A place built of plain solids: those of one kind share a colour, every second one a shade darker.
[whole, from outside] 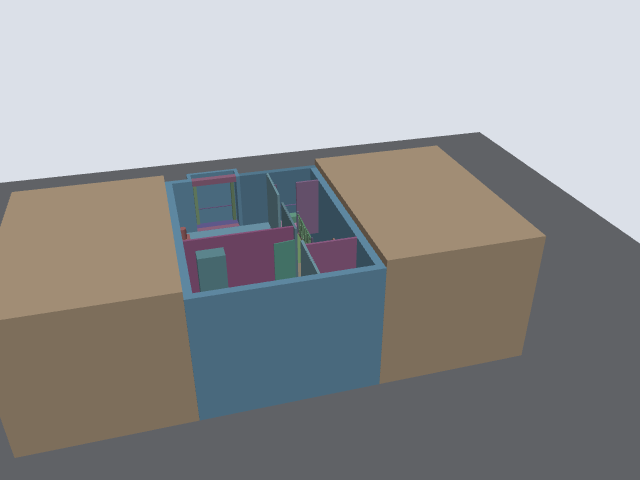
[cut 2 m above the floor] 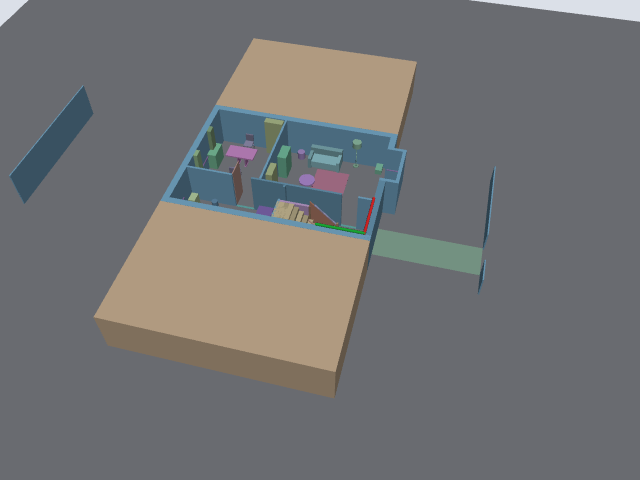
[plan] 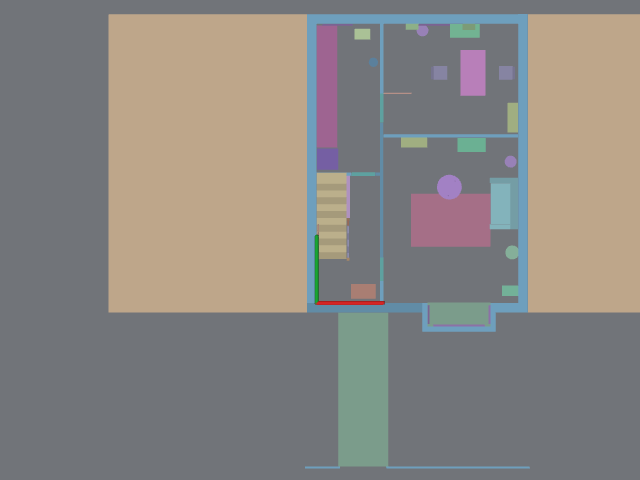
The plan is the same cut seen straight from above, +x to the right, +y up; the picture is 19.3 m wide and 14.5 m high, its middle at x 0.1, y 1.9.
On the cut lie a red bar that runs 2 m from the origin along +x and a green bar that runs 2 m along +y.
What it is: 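A mid-terrace two-storey house, 6.1 m wide inside and 8.4 m deep; a hall 1.91 m wide with a straight stair of 13 risers of 207 mm on goings of 207 mm; a front room and a back room; a bay window at the front; upstairs three bedrooms and a bathroom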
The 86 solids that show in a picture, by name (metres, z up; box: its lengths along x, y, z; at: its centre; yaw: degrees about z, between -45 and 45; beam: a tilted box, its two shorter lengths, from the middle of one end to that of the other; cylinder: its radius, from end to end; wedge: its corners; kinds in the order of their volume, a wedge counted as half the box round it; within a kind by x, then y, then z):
{
 "neighbour_house_1": {"box": [6.0, 9.02, 5.49], "at": [-3.29, 4.22, 2.7]},
 "neighbour_house_2": {"box": [6.0, 9.02, 5.49], "at": [9.38, 4.22, 2.7]},
 "wall_1": {"box": [0.29, 9.02, 5.19], "at": [-0.15, 4.22, 2.55]},
 "wall_2": {"box": [1.06, 0.06, 1.05], "at": [0.18, -4.97, 0.47]},
 "wall_3": {"box": [1.05, 0.1, 2.6], "at": [0.52, 3.89, 1.25]},
 "wall_4": {"box": [3.64, 0.29, 5.19], "at": [1.53, -0.15, 2.55]},
 "wall_5": {"box": [0.15, 0.1, 2.6], "at": [1.84, 3.89, 1.25]},
 "wall_6": {"box": [0.1, 0.66, 2.6], "at": [1.96, 0.33, 1.25]},
 "wall_7": {"box": [0.1, 4.08, 2.6], "at": [1.96, 3.41, 1.25]},
 "wall_8": {"box": [0.1, 2.1, 2.6], "at": [1.96, 7.38, 1.25]},
 "wall_9": {"box": [6.67, 0.29, 5.19], "at": [3.04, 8.58, 2.55]},
 "wall_10": {"box": [6.79, 0.06, 1.85], "at": [3.04, 15.92, 0.88]},
 "wall_11": {"box": [0.16, 0.87, 5.19], "at": [3.27, -0.44, 2.55]},
 "wall_12": {"box": [4.07, 0.1, 2.6], "at": [4.05, 5.05, 1.25]},
 "wall_13": {"box": [4.34, 0.06, 1.05], "at": [4.27, -4.97, 0.47]},
 "wall_14": {"box": [2.22, 0.16, 5.19], "at": [4.3, -0.79, 2.55]},
 "wall_15": {"box": [0.16, 0.87, 5.19], "at": [5.33, -0.44, 2.55]},
 "wall_16": {"box": [1.13, 0.29, 5.19], "at": [5.81, -0.15, 2.55]},
 "wall_17": {"box": [0.29, 9.02, 5.19], "at": [6.23, 4.22, 2.55]},
 "tread_1": {"box": [0.9, 2.52, 0.23], "at": [0.45, 2.58, 0.09]},
 "tread_2": {"box": [0.9, 2.31, 0.43], "at": [0.45, 2.69, 0.2]},
 "tread_3": {"box": [0.9, 2.1, 0.64], "at": [0.45, 2.79, 0.3]},
 "tread_4": {"box": [0.9, 1.9, 0.85], "at": [0.45, 2.89, 0.4]},
 "tread_5": {"box": [0.9, 1.69, 1.05], "at": [0.45, 3.0, 0.51]},
 "tread_6": {"box": [0.9, 1.48, 1.26], "at": [0.45, 3.1, 0.61]},
 "tread_7": {"box": [0.9, 1.28, 1.47], "at": [0.45, 3.2, 0.71]},
 "tread_8": {"box": [0.9, 1.07, 1.68], "at": [0.45, 3.31, 0.82]},
 "tread_9": {"box": [0.9, 0.86, 1.88], "at": [0.45, 3.41, 0.92]},
 "tread_10": {"box": [0.9, 0.66, 2.09], "at": [0.45, 3.51, 1.02]},
 "tread_11": {"box": [0.9, 0.45, 2.3], "at": [0.45, 3.62, 1.13]},
 "tread_12": {"box": [0.9, 0.33, 2.5], "at": [0.45, 3.77, 1.23]},
 "upper_floor_rooms_1": {"box": [4.18, 8.44, 0.14], "at": [4.0, 4.22, 2.62]},
 "ground_1": {"box": [1.51, 4.65, 0.5], "at": [1.41, -2.62, -0.25]},
 "ground_2": {"box": [1.9, 0.72, 0.5], "at": [4.3, -0.35, -0.25]},
 "landing_wall_1": {"box": [0.1, 2.29, 2.59], "at": [1.96, 1.14, 3.85]},
 "landing_wall_2": {"box": [0.1, 2.28, 2.59], "at": [1.96, 4.13, 3.85]},
 "landing_wall_3": {"box": [0.1, 2.29, 2.59], "at": [1.96, 7.28, 3.85]},
 "wardrobe_bed_1": {"box": [1.02, 0.6, 2.05], "at": [5.18, 5.4, 3.67]},
 "upper_floor_back_1": {"box": [1.92, 4.63, 0.14], "at": [0.96, 6.12, 2.62]},
 "bedrooms_wall_1": {"box": [4.07, 0.1, 2.59], "at": [4.05, 5.05, 3.85]},
 "shelf_1": {"box": [0.8, 0.3, 1.81], "at": [2.94, 4.85, 0.85]},
 "shelf_2": {"box": [0.32, 0.9, 2.0], "at": [5.93, 5.6, 0.95]},
 "sofa_1": {"box": [0.65, 1.24, 0.37], "at": [5.58, 3.0, 0.24]},
 "sofa_2": {"box": [0.86, 0.16, 0.65], "at": [5.66, 2.3, 0.28]},
 "sofa_3": {"box": [0.86, 0.16, 0.65], "at": [5.66, 3.7, 0.28]},
 "sofa_4": {"box": [0.24, 1.56, 0.83], "at": [5.97, 3.0, 0.36]},
 "fridge_freezer_1": {"box": [0.65, 0.65, 1.85], "at": [0.33, 4.34, 0.88]},
 "bath_wall_1": {"box": [1.91, 0.1, 2.59], "at": [0.96, 6.48, 3.85]},
 "slotfit_storage_1": {"box": [0.86, 0.42, 1.34], "at": [4.68, 4.77, 0.62]},
 "upper_floor_landing_1": {"box": [1.02, 2.51, 0.14], "at": [1.41, 2.59, 2.62]},
 "curtains_curtains_1": {"box": [0.39, 0.19, 1.58], "at": [2.88, 8.34, 1.48]},
 "curtains_curtains_2": {"box": [0.14, 0.19, 2.22], "at": [3.47, -0.62, 3.85]},
 "curtains_curtains_3": {"box": [0.39, 0.19, 1.58], "at": [4.59, 8.34, 1.48]},
 "curtains_curtains_4": {"box": [0.14, 0.19, 2.22], "at": [5.13, -0.62, 3.85]},
 "stair_bulkhead_1": {"box": [0.11, 1.28, 2.6], "at": [0.95, 3.2, 1.25]},
 "dresser_1": {"box": [0.9, 0.42, 0.92], "at": [4.48, 8.22, 0.41]},
 "box_wall_1": {"box": [0.98, 0.1, 2.59], "at": [0.49, 1.31, 3.85]},
 "laid_rug_front_room_1": {"box": [2.4, 1.6, 0.06], "at": [4.05, 2.5, -0.02]},
 "front_wall_over_bay_1": {"box": [1.9, 0.29, 0.14], "at": [4.3, -0.15, 2.62]},
 "front_wall_over_bay_2": {"box": [1.9, 0.29, 0.25], "at": [4.3, -0.15, 5.02]},
 "upper_floor_bay_1": {"box": [1.9, 0.73, 0.14], "at": [4.3, -0.36, 2.62]},
 "bin_1": {"box": [0.48, 0.33, 0.77], "at": [1.38, 8.12, 0.33]},
 "box_cardboard_1": {"box": [0.38, 0.4, 0.37], "at": [0.89, 0.2, 2.83]},
 "box_cardboard_2": {"box": [0.58, 0.32, 0.32], "at": [5.89, 0.37, 0.11]},
 "worktop_1": {"box": [0.62, 3.69, 0.04], "at": [0.31, 6.54, 0.88]},
 "flight_guard_panel_1": {"wedge": [[0.92, 1.32, -0.02], [0.92, 1.32, 1.1], [0.92, 2.52, 1.18], [0.92, 2.52, 2.3], [0.98, 1.32, -0.02], [0.98, 1.32, 1.1], [0.98, 2.52, 1.18], [0.98, 2.52, 2.3]]},
 "plant_pot_1": {"cylinder": 0.18, "from": [3.2, 8.23, 0.0], "to": [3.2, 8.23, 0.38]},
 "plant_pot_2": {"cylinder": 0.18, "from": [5.86, 4.27, 0.0], "to": [5.86, 4.27, 0.38]},
 "meeting_table_1": {"box": [0.76, 1.38, 0.07], "at": [4.72, 6.95, 0.7]},
 "door_leaf_kitchen_side_1": {"box": [0.85, 0.04, 2.05], "at": [2.44, 6.33, 0.97], "yaw": 0.3},
 "door_leaf_bedroom_rear_1": {"box": [0.84, 0.04, 2.05], "at": [2.43, 5.32, 3.67], "yaw": 7.1},
 "floor_lamp_1": {"cylinder": 0.21, "from": [5.91, 1.52, 1.25], "to": [5.91, 1.52, 1.55]},
 "nightstand_1": {"cylinder": 0.15, "from": [5.94, 1.44, 3.24], "to": [5.94, 1.44, 3.71]},
 "coffee_table_1": {"cylinder": 0.38, "from": [4.01, 3.5, 0.33], "to": [4.01, 3.5, 0.4]},
 "side_chair_1": {"box": [0.42, 0.42, 0.04], "at": [3.73, 6.95, 0.43]},
 "side_chair_2": {"box": [0.42, 0.42, 0.04], "at": [5.71, 6.95, 0.43]},
 "side_chair_3": {"box": [0.08, 0.38, 0.38], "at": [5.95, 6.95, 0.65]},
 "laid_doormat_1": {"box": [0.75, 0.45, 0.06], "at": [1.41, 0.35, -0.02]},
 "bin_waste_1": {"cylinder": 0.14, "from": [1.71, 7.27, 0.0], "to": [1.71, 7.27, 0.31]},
 "threshold_1": {"box": [0.72, 0.11, 0.07], "at": [1.41, 3.89, -0.01]},
 "threshold_2": {"box": [0.11, 0.71, 0.06], "at": [1.96, 1.02, -0.02]},
 "threshold_3": {"box": [0.11, 0.88, 0.06], "at": [1.96, 5.89, -0.02]},
 "well_guard_rail_1": {"box": [0.06, 2.39, 0.044], "at": [0.95, 2.6, 3.67]},
 "window_board_1": {"box": [0.92, 0.06, 0.024], "at": [0.63, 8.4, 0.91]},
 "window_board_2": {"box": [1.86, 0.06, 0.024], "at": [3.74, 8.4, 0.76]},
 "window_board_3": {"box": [1.56, 0.06, 0.024], "at": [4.3, -0.68, 0.76]}
}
